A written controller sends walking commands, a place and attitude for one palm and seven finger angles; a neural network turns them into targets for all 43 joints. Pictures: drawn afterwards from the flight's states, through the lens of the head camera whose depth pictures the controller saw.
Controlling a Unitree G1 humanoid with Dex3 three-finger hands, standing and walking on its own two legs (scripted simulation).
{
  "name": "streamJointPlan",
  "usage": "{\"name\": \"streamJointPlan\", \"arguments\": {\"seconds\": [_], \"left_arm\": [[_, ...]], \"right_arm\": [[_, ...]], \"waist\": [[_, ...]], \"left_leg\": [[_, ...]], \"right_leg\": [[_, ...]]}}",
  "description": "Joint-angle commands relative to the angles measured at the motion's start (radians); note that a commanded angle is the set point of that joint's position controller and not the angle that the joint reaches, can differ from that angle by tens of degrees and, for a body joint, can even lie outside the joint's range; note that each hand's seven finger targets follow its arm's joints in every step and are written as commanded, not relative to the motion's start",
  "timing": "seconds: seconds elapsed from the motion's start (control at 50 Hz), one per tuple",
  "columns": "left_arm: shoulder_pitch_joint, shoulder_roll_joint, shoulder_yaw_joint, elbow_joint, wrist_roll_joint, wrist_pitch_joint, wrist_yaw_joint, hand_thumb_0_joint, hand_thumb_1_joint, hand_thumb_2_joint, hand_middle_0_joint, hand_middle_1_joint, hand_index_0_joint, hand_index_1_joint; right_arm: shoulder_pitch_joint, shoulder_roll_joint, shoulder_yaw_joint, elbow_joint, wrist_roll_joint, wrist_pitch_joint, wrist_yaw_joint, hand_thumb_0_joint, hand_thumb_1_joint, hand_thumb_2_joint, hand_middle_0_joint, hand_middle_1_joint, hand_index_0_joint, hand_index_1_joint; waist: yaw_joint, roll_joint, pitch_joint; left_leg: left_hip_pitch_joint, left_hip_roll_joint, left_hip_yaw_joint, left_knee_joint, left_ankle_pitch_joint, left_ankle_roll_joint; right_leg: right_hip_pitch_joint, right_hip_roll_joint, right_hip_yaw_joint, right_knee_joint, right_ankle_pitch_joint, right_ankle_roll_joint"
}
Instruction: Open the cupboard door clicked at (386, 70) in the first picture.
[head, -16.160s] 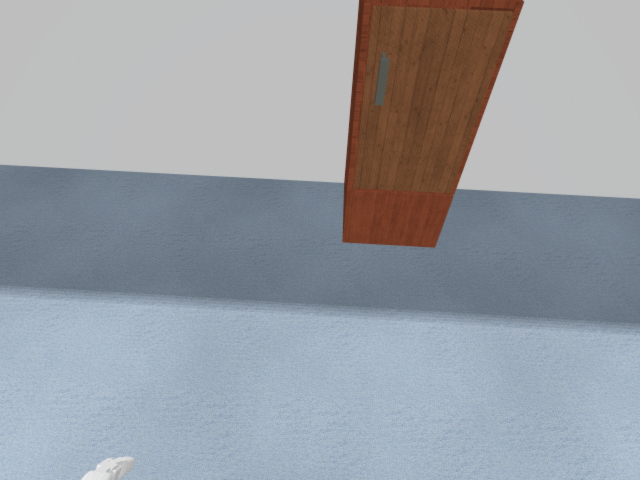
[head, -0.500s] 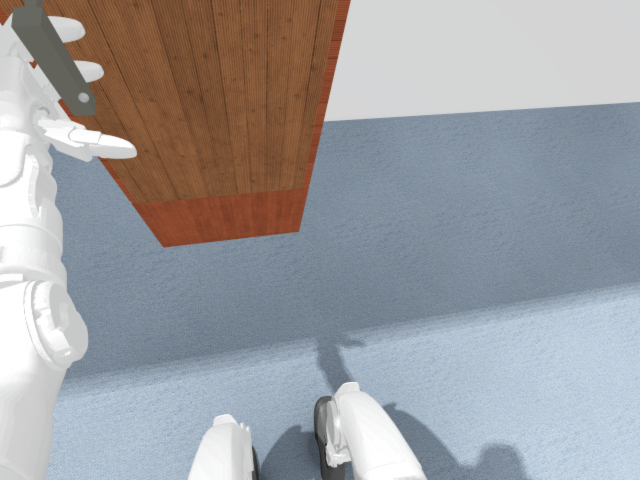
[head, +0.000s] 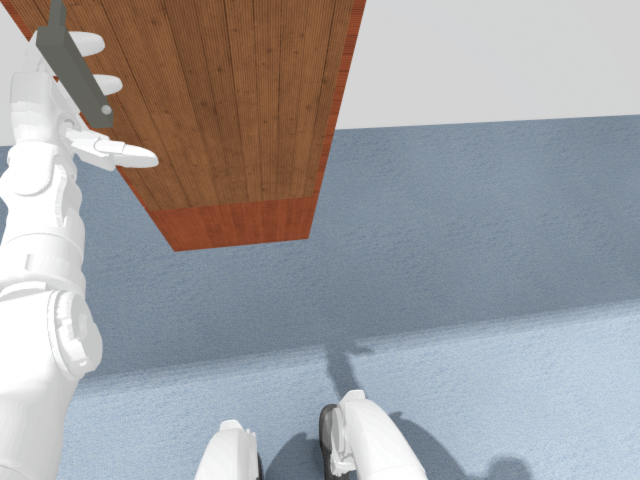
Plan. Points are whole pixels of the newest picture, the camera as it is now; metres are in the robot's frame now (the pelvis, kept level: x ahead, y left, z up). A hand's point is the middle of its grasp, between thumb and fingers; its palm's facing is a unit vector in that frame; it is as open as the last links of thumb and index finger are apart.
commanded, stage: slide the fingers in behind the handle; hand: left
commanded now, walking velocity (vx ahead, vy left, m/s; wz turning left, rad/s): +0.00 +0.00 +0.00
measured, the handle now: (81, 68) +0.59 +0.22 +0.06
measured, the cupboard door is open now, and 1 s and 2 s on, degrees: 1 3 47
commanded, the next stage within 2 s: close the thumb around the handle in 0.18 s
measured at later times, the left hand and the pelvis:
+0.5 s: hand (106, 114) +0.53 +0.19 +0.05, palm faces +0.05 -1.00 -0.03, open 12.9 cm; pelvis +0.00 +0.01 +0.00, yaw +0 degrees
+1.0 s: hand (105, 117) +0.53 +0.19 +0.05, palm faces +0.05 -1.00 -0.03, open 6.0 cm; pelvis -0.01 +0.00 +0.00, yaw +0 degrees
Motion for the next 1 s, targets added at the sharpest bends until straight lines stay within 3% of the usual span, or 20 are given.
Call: {"name": "streamJointPlan", "arguments": {"seconds": [0.0, 0.1, 0.14, 0.2, 0.24, 0.26, 0.3, 0.34, 0.38, 0.44, 0.5, 0.52, 0.54, 0.56, 0.6, 0.7, 0.76, 0.88, 0.94, 0.98], "left_arm": [[-0.469, 0.122, -0.045, -0.240, 0.000, -0.091, -0.030, 0.000, -0.500, 0.300, -0.300, -1.200, -0.300, -1.200], [-0.474, 0.163, -0.012, -0.230, 0.003, -0.099, -0.023, 0.000, -0.500, 0.300, -0.300, -1.200, -0.300, -1.200], [-0.467, 0.155, -0.014, -0.243, 0.002, -0.107, -0.024, 0.000, -0.500, 0.300, -0.300, -1.200, -0.300, -1.200], [-0.464, 0.130, -0.032, -0.245, -0.002, -0.108, -0.025, 0.000, -0.500, 0.300, -0.300, -1.200, -0.300, -1.200], [-0.473, 0.114, -0.041, -0.259, -0.006, -0.113, -0.023, 0.000, -0.500, 0.300, -0.300, -1.200, -0.300, -1.200], [-0.453, 0.138, -0.017, -0.250, -0.006, -0.113, -0.020, 0.000, -0.500, 0.300, -0.300, -1.200, -0.300, -1.200], [-0.448, 0.147, -0.014, -0.233, -0.002, -0.109, -0.019, 0.000, -0.388, 0.348, -0.308, -1.212, -0.308, -1.212], [-0.490, 0.132, -0.026, -0.246, -0.003, -0.112, -0.017, 0.000, -0.276, 0.396, -0.316, -1.224, -0.316, -1.224], [-0.455, 0.155, -0.004, -0.243, 0.000, -0.113, -0.018, 0.000, -0.164, 0.444, -0.324, -1.236, -0.324, -1.236], [-0.469, 0.122, -0.031, -0.249, -0.002, -0.117, -0.017, 0.000, 0.004, 0.516, -0.336, -1.254, -0.336, -1.254], [-0.469, 0.126, -0.028, -0.260, -0.003, -0.121, -0.015, 0.000, 0.172, 0.588, -0.348, -1.272, -0.348, -1.272], [-0.480, 0.113, -0.041, -0.271, -0.002, -0.125, -0.015, 0.000, 0.228, 0.612, -0.352, -1.278, -0.352, -1.278], [-0.477, 0.143, -0.014, -0.267, -0.002, -0.127, -0.011, 0.000, 0.284, 0.636, -0.356, -1.284, -0.356, -1.284], [-0.465, 0.123, -0.031, -0.252, 0.000, -0.123, -0.014, 0.000, 0.340, 0.660, -0.360, -1.290, -0.360, -1.290], [-0.472, 0.125, -0.030, -0.258, 0.000, -0.124, -0.012, 0.000, 0.452, 0.708, -0.368, -1.302, -0.368, -1.302], [-0.488, 0.169, -0.006, -0.222, 0.006, -0.120, -0.014, 0.000, 0.732, 0.828, -0.388, -1.332, -0.388, -1.332], [-0.508, 0.171, -0.007, -0.224, 0.008, -0.124, -0.014, 0.000, 0.900, 0.900, -0.400, -1.350, -0.400, -1.350], [-0.517, 0.184, -0.003, -0.214, 0.002, -0.115, -0.024, 0.000, 0.900, 0.900, -0.400, -1.350, -0.400, -1.350], [-0.528, 0.205, 0.006, -0.214, 0.007, -0.114, -0.025, 0.000, 0.900, 0.900, -0.400, -1.350, -0.400, -1.350], [-0.529, 0.186, -0.009, -0.207, 0.009, -0.110, -0.027, 0.000, 0.900, 0.900, -0.400, -1.350, -0.400, -1.350]], "right_arm": [[0.224, -0.179, -0.069, -0.015, -0.001, 0.002, -0.007, 0.000, -0.900, -0.900, 0.200, 0.300, 0.200, 0.300], [0.222, -0.182, -0.067, -0.015, -0.001, 0.001, -0.010, 0.000, -0.900, -0.900, 0.200, 0.300, 0.200, 0.300], [0.221, -0.180, -0.069, -0.017, -0.001, 0.000, -0.010, 0.000, -0.900, -0.900, 0.200, 0.300, 0.200, 0.300], [0.217, -0.179, -0.070, -0.017, -0.001, 0.000, -0.007, 0.000, -0.900, -0.900, 0.200, 0.300, 0.200, 0.300], [0.218, -0.178, -0.071, -0.017, -0.003, -0.001, -0.006, 0.000, -0.900, -0.900, 0.200, 0.300, 0.200, 0.300], [0.219, -0.181, -0.072, -0.015, -0.003, 0.000, -0.006, 0.000, -0.900, -0.900, 0.200, 0.300, 0.200, 0.300], [0.216, -0.182, -0.070, -0.018, -0.001, 0.002, -0.007, 0.000, -0.900, -0.900, 0.200, 0.300, 0.200, 0.300], [0.216, -0.180, -0.071, -0.010, -0.002, 0.000, -0.009, 0.000, -0.900, -0.900, 0.200, 0.300, 0.200, 0.300], [0.218, -0.181, -0.072, -0.015, -0.002, -0.001, -0.009, 0.000, -0.900, -0.900, 0.200, 0.300, 0.200, 0.300], [0.214, -0.178, -0.070, -0.014, -0.004, -0.002, -0.007, 0.000, -0.900, -0.900, 0.200, 0.300, 0.200, 0.300], [0.216, -0.181, -0.073, -0.010, -0.005, -0.001, -0.006, 0.000, -0.900, -0.900, 0.200, 0.300, 0.200, 0.300], [0.215, -0.180, -0.072, -0.015, -0.005, -0.003, -0.006, 0.000, -0.900, -0.900, 0.200, 0.300, 0.200, 0.300], [0.218, -0.181, -0.074, -0.008, -0.006, -0.003, -0.008, 0.000, -0.900, -0.900, 0.200, 0.300, 0.200, 0.300], [0.213, -0.178, -0.071, -0.008, -0.004, -0.003, -0.006, 0.000, -0.900, -0.900, 0.200, 0.300, 0.200, 0.300], [0.211, -0.179, -0.073, -0.008, -0.003, -0.006, -0.006, 0.000, -0.900, -0.900, 0.200, 0.300, 0.200, 0.300], [0.206, -0.182, -0.066, -0.006, -0.001, -0.011, -0.013, 0.000, -0.900, -0.900, 0.200, 0.300, 0.200, 0.300], [0.208, -0.183, -0.065, -0.003, -0.003, -0.016, -0.016, 0.000, -0.900, -0.900, 0.200, 0.300, 0.200, 0.300], [0.204, -0.188, -0.063, -0.007, -0.003, -0.020, -0.018, 0.000, -0.900, -0.900, 0.200, 0.300, 0.200, 0.300], [0.205, -0.189, -0.061, -0.009, -0.002, -0.022, -0.021, 0.000, -0.900, -0.900, 0.200, 0.300, 0.200, 0.300], [0.205, -0.187, -0.060, -0.010, -0.001, -0.022, -0.020, 0.000, -0.900, -0.900, 0.200, 0.300, 0.200, 0.300]], "waist": [[-0.052, 0.188, -0.567], [-0.045, 0.167, -0.546], [-0.037, 0.211, -0.565], [-0.040, 0.192, -0.564], [-0.044, 0.216, -0.582], [-0.035, 0.197, -0.579], [-0.038, 0.163, -0.561], [-0.051, 0.178, -0.559], [-0.032, 0.191, -0.578], [-0.036, 0.216, -0.572], [-0.039, 0.185, -0.574], [-0.041, 0.214, -0.585], [-0.033, 0.200, -0.596], [-0.035, 0.216, -0.583], [-0.039, 0.182, -0.574], [-0.044, 0.163, -0.542], [-0.044, 0.191, -0.553], [-0.052, 0.167, -0.548], [-0.047, 0.196, -0.578], [-0.051, 0.187, -0.557]], "left_leg": [[0.382, -0.006, -0.058, -0.094, 0.654, -0.007], [0.347, -0.010, -0.057, -0.101, 0.624, -0.005], [0.391, -0.007, -0.063, -0.099, 0.679, -0.013], [0.395, -0.006, -0.065, -0.097, 0.683, -0.015], [0.435, -0.002, -0.071, -0.096, 0.722, -0.022], [0.421, -0.003, -0.069, -0.096, 0.720, -0.022], [0.389, -0.004, -0.067, -0.101, 0.684, -0.017], [0.394, -0.003, -0.068, -0.096, 0.685, -0.016], [0.400, -0.006, -0.067, -0.097, 0.697, -0.020], [0.434, -0.001, -0.077, -0.098, 0.727, -0.030], [0.430, 0.000, -0.078, -0.098, 0.718, -0.030], [0.440, -0.002, -0.077, -0.095, 0.723, -0.027], [0.440, 0.000, -0.080, -0.095, 0.727, -0.031], [0.432, -0.003, -0.074, -0.096, 0.717, -0.030], [0.403, -0.007, -0.068, -0.100, 0.671, -0.022], [0.336, -0.016, -0.059, -0.104, 0.577, -0.010], [0.353, -0.014, -0.064, -0.099, 0.588, -0.013], [0.325, -0.014, -0.064, -0.096, 0.546, -0.007], [0.323, -0.018, -0.060, -0.090, 0.546, -0.006], [0.321, -0.017, -0.062, -0.093, 0.539, -0.006]], "right_leg": [[0.324, 0.044, 0.059, -0.047, 0.411, -0.007], [0.347, 0.042, 0.061, -0.044, 0.412, -0.009], [0.324, 0.041, 0.058, -0.039, 0.414, -0.011], [0.321, 0.043, 0.056, -0.040, 0.409, -0.009], [0.301, 0.044, 0.050, -0.039, 0.410, -0.009], [0.318, 0.044, 0.052, -0.041, 0.416, -0.010], [0.329, 0.044, 0.053, -0.041, 0.408, -0.009], [0.312, 0.043, 0.053, -0.039, 0.410, -0.007], [0.326, 0.043, 0.055, -0.037, 0.414, -0.010], [0.289, 0.044, 0.047, -0.037, 0.392, -0.010], [0.297, 0.045, 0.045, -0.040, 0.390, -0.009], [0.288, 0.045, 0.049, -0.038, 0.393, -0.011], [0.299, 0.044, 0.046, -0.035, 0.395, -0.011], [0.296, 0.044, 0.050, -0.039, 0.393, -0.010], [0.317, 0.045, 0.052, -0.043, 0.389, -0.008], [0.336, 0.042, 0.060, -0.043, 0.368, -0.009], [0.313, 0.040, 0.059, -0.039, 0.358, -0.010], [0.318, 0.041, 0.062, -0.040, 0.343, -0.008], [0.324, 0.039, 0.066, -0.033, 0.352, -0.010], [0.316, 0.040, 0.065, -0.036, 0.343, -0.009]]}}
